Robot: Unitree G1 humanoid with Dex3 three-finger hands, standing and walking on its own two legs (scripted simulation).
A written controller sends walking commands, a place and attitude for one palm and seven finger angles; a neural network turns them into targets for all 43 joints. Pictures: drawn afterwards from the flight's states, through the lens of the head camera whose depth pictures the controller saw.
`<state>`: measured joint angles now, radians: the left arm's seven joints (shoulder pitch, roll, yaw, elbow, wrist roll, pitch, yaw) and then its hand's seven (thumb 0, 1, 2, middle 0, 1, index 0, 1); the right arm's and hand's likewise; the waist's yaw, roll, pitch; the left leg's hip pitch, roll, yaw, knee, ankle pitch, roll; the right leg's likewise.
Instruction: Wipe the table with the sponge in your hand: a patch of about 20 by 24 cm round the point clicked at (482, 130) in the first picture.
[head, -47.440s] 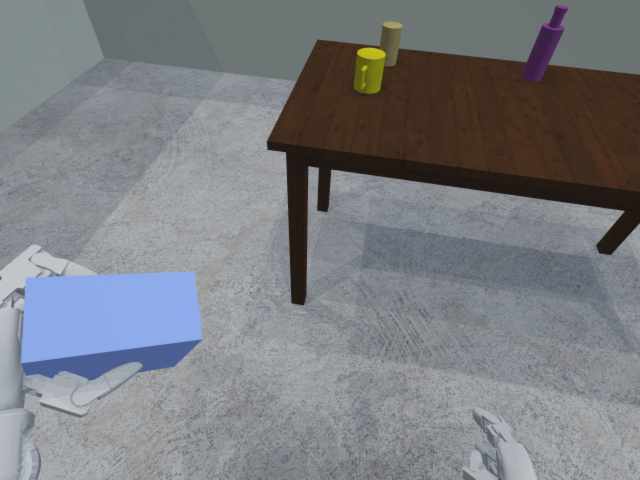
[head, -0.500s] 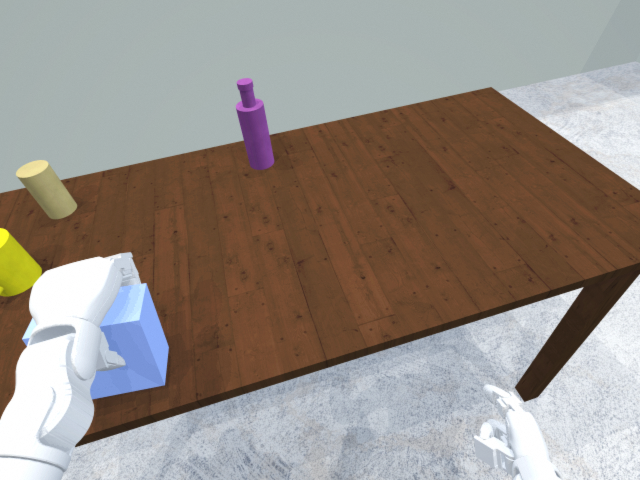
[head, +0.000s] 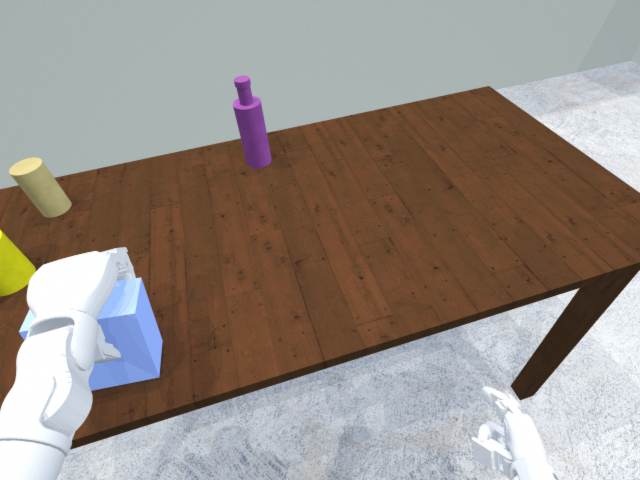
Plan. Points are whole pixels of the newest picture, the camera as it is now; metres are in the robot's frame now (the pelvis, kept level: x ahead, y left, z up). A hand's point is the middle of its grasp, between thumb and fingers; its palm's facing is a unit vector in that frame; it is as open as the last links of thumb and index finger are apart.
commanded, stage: move the sponge above the wiping area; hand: left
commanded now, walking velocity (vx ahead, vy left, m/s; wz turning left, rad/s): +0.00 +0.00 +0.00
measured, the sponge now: (106, 347) +0.24 +0.34 +0.02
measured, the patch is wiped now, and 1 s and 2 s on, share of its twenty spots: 1.00 1.00 1.00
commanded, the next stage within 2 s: lower the sponge onto the table in 0.42 s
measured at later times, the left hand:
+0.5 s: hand (88, 319) +0.25 +0.33 +0.09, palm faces -0.02 -0.05 -1.00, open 10.6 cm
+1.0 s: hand (97, 321) +0.25 +0.32 +0.08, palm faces -0.03 -0.05 -1.00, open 10.6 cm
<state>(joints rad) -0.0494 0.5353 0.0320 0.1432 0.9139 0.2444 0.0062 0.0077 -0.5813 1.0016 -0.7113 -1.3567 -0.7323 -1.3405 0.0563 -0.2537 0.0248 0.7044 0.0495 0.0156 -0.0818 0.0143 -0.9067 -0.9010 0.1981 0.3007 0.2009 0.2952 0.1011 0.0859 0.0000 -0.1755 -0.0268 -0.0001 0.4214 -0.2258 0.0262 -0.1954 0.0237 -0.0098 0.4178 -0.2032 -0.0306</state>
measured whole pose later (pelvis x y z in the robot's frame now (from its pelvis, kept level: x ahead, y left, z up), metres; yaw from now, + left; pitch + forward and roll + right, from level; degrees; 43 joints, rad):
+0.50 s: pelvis -0.01 +0.00 +0.00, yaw +1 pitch -2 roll +0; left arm -0.04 0.54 0.03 0.13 0.91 0.21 -0.01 0.01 -0.58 1.00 -0.71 -1.36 -0.73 -1.34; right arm 0.05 -0.25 0.02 0.71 0.05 0.00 -0.09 0.01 -0.91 -0.90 0.20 0.30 0.20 0.30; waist 0.12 0.09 0.01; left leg -0.17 -0.03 -0.01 0.43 -0.22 0.03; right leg -0.18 0.02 -0.02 0.41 -0.19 -0.03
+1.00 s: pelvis -0.01 +0.00 +0.00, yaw +0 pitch -2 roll +0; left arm -0.03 0.53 0.02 0.14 0.92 0.23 0.00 0.01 -0.58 1.00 -0.71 -1.36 -0.73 -1.34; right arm 0.05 -0.26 0.02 0.72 0.05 0.02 -0.08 0.01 -0.91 -0.90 0.20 0.30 0.20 0.30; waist 0.11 0.09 0.01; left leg -0.17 -0.03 0.00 0.42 -0.22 0.03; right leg -0.18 0.02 -0.01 0.41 -0.19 -0.03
